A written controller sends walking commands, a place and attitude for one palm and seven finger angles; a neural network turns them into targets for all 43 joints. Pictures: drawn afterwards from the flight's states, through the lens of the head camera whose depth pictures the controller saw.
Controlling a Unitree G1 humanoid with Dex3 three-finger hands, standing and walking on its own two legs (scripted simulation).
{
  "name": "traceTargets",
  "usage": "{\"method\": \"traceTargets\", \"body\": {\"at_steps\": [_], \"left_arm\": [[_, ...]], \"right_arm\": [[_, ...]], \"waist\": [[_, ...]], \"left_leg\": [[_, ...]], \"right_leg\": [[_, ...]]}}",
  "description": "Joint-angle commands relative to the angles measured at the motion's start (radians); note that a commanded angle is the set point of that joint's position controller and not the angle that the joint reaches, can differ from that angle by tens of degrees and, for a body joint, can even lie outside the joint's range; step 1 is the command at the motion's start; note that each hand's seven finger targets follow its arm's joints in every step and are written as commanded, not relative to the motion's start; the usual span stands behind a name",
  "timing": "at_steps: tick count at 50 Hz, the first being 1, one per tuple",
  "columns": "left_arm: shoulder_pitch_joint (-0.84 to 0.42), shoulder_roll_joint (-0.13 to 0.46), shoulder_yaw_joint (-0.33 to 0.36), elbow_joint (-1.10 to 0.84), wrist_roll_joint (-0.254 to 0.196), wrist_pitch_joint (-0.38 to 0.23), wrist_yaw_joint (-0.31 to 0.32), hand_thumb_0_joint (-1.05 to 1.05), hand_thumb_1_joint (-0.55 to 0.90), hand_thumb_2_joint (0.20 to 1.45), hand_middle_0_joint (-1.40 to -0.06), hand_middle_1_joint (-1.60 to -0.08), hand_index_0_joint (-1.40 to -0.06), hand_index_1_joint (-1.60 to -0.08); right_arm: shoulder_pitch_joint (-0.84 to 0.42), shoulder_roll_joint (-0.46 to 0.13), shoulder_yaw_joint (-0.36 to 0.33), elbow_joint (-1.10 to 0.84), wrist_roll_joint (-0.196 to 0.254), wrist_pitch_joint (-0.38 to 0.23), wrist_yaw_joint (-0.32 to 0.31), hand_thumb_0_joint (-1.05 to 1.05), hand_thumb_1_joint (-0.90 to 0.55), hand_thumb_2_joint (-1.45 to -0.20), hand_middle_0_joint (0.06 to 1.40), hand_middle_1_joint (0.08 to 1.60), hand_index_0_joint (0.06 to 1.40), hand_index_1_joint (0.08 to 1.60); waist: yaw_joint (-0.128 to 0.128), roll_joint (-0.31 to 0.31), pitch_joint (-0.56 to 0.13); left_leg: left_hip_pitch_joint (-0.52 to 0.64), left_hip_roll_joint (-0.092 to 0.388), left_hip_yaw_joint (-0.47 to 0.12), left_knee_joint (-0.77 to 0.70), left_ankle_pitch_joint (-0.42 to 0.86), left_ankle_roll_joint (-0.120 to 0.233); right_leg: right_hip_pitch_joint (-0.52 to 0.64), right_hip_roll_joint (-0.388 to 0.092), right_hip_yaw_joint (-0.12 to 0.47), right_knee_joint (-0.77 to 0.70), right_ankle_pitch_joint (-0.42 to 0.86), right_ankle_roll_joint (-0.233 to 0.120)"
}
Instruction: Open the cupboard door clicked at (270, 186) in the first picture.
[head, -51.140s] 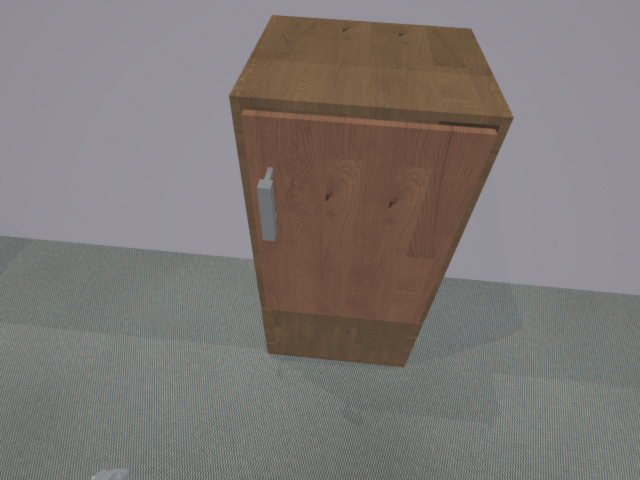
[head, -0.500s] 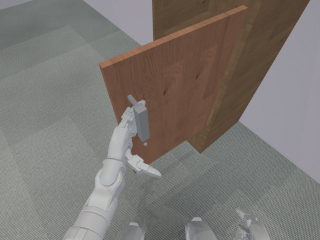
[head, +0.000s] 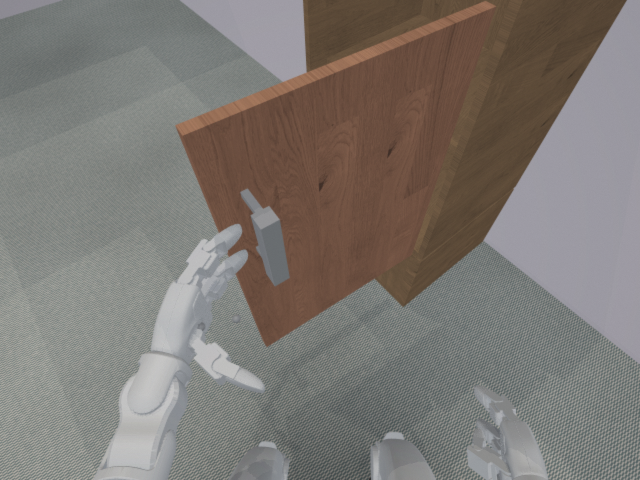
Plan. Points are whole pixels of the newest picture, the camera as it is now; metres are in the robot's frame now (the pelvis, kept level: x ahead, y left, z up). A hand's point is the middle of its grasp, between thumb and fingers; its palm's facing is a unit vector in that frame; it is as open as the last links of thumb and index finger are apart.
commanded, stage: slide the hand sideways off the handle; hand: left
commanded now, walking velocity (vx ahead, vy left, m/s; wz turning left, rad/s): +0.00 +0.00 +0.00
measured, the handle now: (264, 238) +0.40 +0.10 +0.06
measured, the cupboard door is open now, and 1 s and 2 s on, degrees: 85 85 85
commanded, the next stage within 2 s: draw the hand back to the body in 0.30 s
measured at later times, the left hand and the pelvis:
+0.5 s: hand (183, 341) +0.26 +0.17 +0.05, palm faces -0.16 -0.99 -0.02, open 16.3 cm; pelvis -0.01 +0.02 -0.01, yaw +0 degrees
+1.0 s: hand (93, 333) +0.24 +0.22 +0.14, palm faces +0.07 -0.97 -0.25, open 15.7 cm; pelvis +0.02 +0.02 +0.04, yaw +0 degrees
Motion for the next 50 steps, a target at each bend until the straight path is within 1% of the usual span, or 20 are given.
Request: {"method": "traceTargets", "body": {"at_steps": [1,7,11,13,15,17,20,22,23,24,28,33,36,39,45,46,47,48,49,50], "left_arm": [[-0.11,0.142,0.133,-0.227,-0.053,-0.072,-0.024,0.0,-0.5,0.3,-0.15,-0.3,-0.15,-0.3],[-0.058,0.179,0.174,-0.254,-0.091,-0.071,-0.08,0.0,-0.5,0.3,-0.15,-0.3,-0.15,-0.3],[-0.058,0.18,0.15,-0.279,-0.109,-0.063,-0.132,0.0,-0.5,0.3,-0.15,-0.3,-0.15,-0.3],[-0.059,0.21,0.176,-0.29,-0.12,-0.057,-0.15,0.0,-0.5,0.3,-0.15,-0.3,-0.15,-0.3],[-0.086,0.187,0.15,-0.279,-0.128,-0.047,-0.164,0.0,-0.5,0.3,-0.15,-0.3,-0.15,-0.3],[-0.097,0.177,0.142,-0.292,-0.133,-0.038,-0.163,0.0,-0.5,0.3,-0.15,-0.3,-0.15,-0.3],[-0.067,0.194,0.164,-0.315,-0.132,-0.029,-0.148,0.0,-0.5,0.3,-0.15,-0.3,-0.15,-0.3],[-0.001,0.217,0.172,-0.441,-0.129,-0.02,-0.13,0.0,-0.5,0.3,-0.15,-0.3,-0.15,-0.3],[0.036,0.245,0.187,-0.492,-0.125,-0.01,-0.117,0.0,-0.5,0.3,-0.15,-0.3,-0.15,-0.3],[0.078,0.237,0.179,-0.534,-0.123,0.003,-0.106,0.0,-0.5,0.3,-0.15,-0.3,-0.15,-0.3],[0.169,0.233,0.187,-0.565,-0.114,0.064,-0.059,0.0,-0.5,0.3,-0.15,-0.3,-0.15,-0.3],[0.198,0.171,0.121,-0.546,-0.11,0.114,-0.049,0.0,-0.5,0.3,-0.15,-0.3,-0.15,-0.3],[0.19,0.22,0.158,-0.592,-0.113,0.118,-0.058,0.0,-0.5,0.3,-0.15,-0.3,-0.15,-0.3],[0.214,0.25,0.186,-0.678,-0.119,0.111,-0.069,0.0,-0.5,0.3,-0.15,-0.3,-0.15,-0.3],[0.26,0.279,0.263,-0.668,-0.152,0.147,-0.08,0.0,-0.325,0.375,-0.156,-0.3,-0.156,-0.3],[0.234,0.394,0.274,-0.749,0.01,0.178,0.075,0.0,-0.29,0.39,-0.158,-0.3,-0.158,-0.3],[0.31,0.296,0.234,-0.719,0.026,0.212,0.145,0.0,-0.255,0.405,-0.159,-0.3,-0.159,-0.3],[0.331,0.279,0.224,-0.728,0.034,0.229,0.18,0.0,-0.22,0.42,-0.16,-0.3,-0.16,-0.3],[0.38,0.247,0.198,-0.73,0.058,0.244,0.206,0.0,-0.185,0.435,-0.161,-0.3,-0.161,-0.3],[0.398,0.267,0.211,-0.765,0.071,0.251,0.23,0.0,-0.15,0.45,-0.162,-0.3,-0.162,-0.3]], "right_arm": [[-0.03,-0.112,-0.041,-0.143,0.007,-0.06,-0.017,0.0,-0.9,-0.9,0.2,0.3,0.2,0.3],[-0.03,-0.123,-0.042,-0.151,0.013,-0.081,-0.027,0.0,-0.9,-0.9,0.2,0.3,0.2,0.3],[-0.026,-0.132,-0.04,-0.154,0.016,-0.101,-0.032,0.0,-0.9,-0.9,0.2,0.3,0.2,0.3],[-0.022,-0.139,-0.039,-0.153,0.016,-0.11,-0.036,0.0,-0.9,-0.9,0.2,0.3,0.2,0.3],[-0.028,-0.14,-0.035,-0.153,0.02,-0.121,-0.038,0.0,-0.9,-0.9,0.2,0.3,0.2,0.3],[-0.026,-0.143,-0.036,-0.154,0.02,-0.134,-0.041,0.0,-0.9,-0.9,0.2,0.3,0.2,0.3],[-0.021,-0.146,-0.036,-0.159,0.018,-0.146,-0.039,0.0,-0.9,-0.9,0.2,0.3,0.2,0.3],[-0.021,-0.141,-0.037,-0.189,0.021,-0.151,-0.034,0.0,-0.9,-0.9,0.2,0.3,0.2,0.3],[-0.016,-0.142,-0.036,-0.199,0.021,-0.152,-0.032,0.0,-0.9,-0.9,0.2,0.3,0.2,0.3],[-0.009,-0.135,-0.033,-0.21,0.022,-0.151,-0.029,0.0,-0.9,-0.9,0.2,0.3,0.2,0.3],[-0.004,-0.132,-0.023,-0.223,0.028,-0.137,-0.032,0.0,-0.9,-0.9,0.2,0.3,0.2,0.3],[-0.007,-0.141,-0.008,-0.234,0.036,-0.139,-0.04,0.0,-0.9,-0.9,0.2,0.3,0.2,0.3],[0.001,-0.144,-0.005,-0.234,0.036,-0.155,-0.05,0.0,-0.9,-0.9,0.2,0.3,0.2,0.3],[0.002,-0.136,0.003,-0.239,0.033,-0.17,-0.055,0.0,-0.9,-0.9,0.2,0.3,0.2,0.3],[0.0,-0.128,0.012,-0.21,0.038,-0.185,-0.062,0.0,-0.9,-0.9,0.2,0.3,0.2,0.3],[0.002,-0.117,0.005,-0.195,0.019,-0.167,-0.085,0.0,-0.9,-0.9,0.2,0.3,0.2,0.3],[0.007,-0.099,0.012,-0.194,0.013,-0.161,-0.089,0.0,-0.9,-0.9,0.2,0.3,0.2,0.3],[0.006,-0.103,0.011,-0.191,0.012,-0.161,-0.088,0.0,-0.9,-0.9,0.2,0.3,0.2,0.3],[0.006,-0.095,0.013,-0.178,0.013,-0.154,-0.086,0.0,-0.9,-0.9,0.2,0.3,0.2,0.3],[0.005,-0.098,0.01,-0.174,0.014,-0.148,-0.085,0.0,-0.9,-0.9,0.2,0.3,0.2,0.3]], "waist": [[0.004,-0.062,-0.297],[-0.001,-0.067,-0.295],[-0.02,-0.027,-0.288],[-0.019,-0.019,-0.284],[-0.032,-0.023,-0.255],[-0.031,-0.018,-0.269],[-0.011,0.007,-0.294],[0.017,0.069,-0.355],[0.026,0.087,-0.371],[0.027,0.084,-0.375],[0.008,0.044,-0.267],[-0.026,0.004,-0.101],[-0.018,0.009,-0.12],[0.004,0.068,-0.17],[0.008,0.066,-0.092],[0.048,0.065,-0.112],[0.022,0.069,-0.042],[0.02,0.028,-0.025],[0.023,0.071,-0.009],[0.03,0.083,-0.032]], "left_leg": [[-0.005,-0.05,0.08,-0.115,0.254,0.057],[-0.02,-0.047,0.073,-0.098,0.239,0.058],[-0.013,-0.046,0.069,-0.086,0.227,0.061],[-0.02,-0.046,0.062,-0.079,0.227,0.061],[-0.021,-0.044,0.058,-0.08,0.192,0.06],[-0.006,-0.043,0.052,-0.083,0.196,0.06],[0.018,-0.043,0.044,-0.099,0.22,0.055],[0.096,-0.044,0.04,-0.14,0.276,0.051],[0.124,-0.043,0.036,-0.156,0.31,0.049],[0.143,-0.043,0.038,-0.171,0.328,0.049],[0.147,-0.034,0.031,-0.218,0.299,0.048],[0.14,-0.027,0.019,-0.276,0.147,0.048],[0.178,-0.027,0.017,-0.294,0.149,0.049],[0.237,-0.029,0.021,-0.312,0.233,0.048],[0.264,-0.023,0.026,-0.341,0.285,0.045],[0.287,-0.02,0.05,-0.397,0.278,0.056],[0.291,-0.021,0.051,-0.415,0.247,0.053],[0.283,-0.019,0.042,-0.423,0.239,0.053],[0.304,-0.015,0.058,-0.427,0.264,0.054],[0.334,-0.014,0.063,-0.432,0.299,0.055]], "right_leg": [[0.373,0.007,0.019,-0.163,0.286,-0.021],[0.364,0.009,0.027,-0.168,0.242,-0.02],[0.327,0.013,0.023,-0.166,0.212,-0.018],[0.317,0.016,0.022,-0.162,0.193,-0.023],[0.275,0.017,0.014,-0.169,0.138,-0.019],[0.258,0.02,-0.004,-0.157,0.137,-0.02],[0.252,0.023,-0.027,-0.135,0.153,-0.026],[0.296,0.024,-0.043,-0.132,0.202,-0.031],[0.316,0.028,-0.051,-0.131,0.223,-0.035],[0.337,0.028,-0.055,-0.143,0.244,-0.032],[0.343,0.039,-0.074,-0.189,0.215,-0.029],[0.3,0.046,-0.089,-0.26,0.067,-0.02],[0.338,0.043,-0.085,-0.28,0.07,-0.02],[0.404,0.042,-0.084,-0.281,0.148,-0.025],[0.461,0.048,-0.089,-0.327,0.214,-0.021],[0.501,0.024,-0.039,-0.381,0.201,-0.029],[0.48,0.022,-0.048,-0.408,0.168,-0.026],[0.491,0.023,-0.051,-0.424,0.16,-0.026],[0.51,0.018,-0.051,-0.428,0.182,-0.025],[0.537,0.016,-0.053,-0.439,0.216,-0.025]]}}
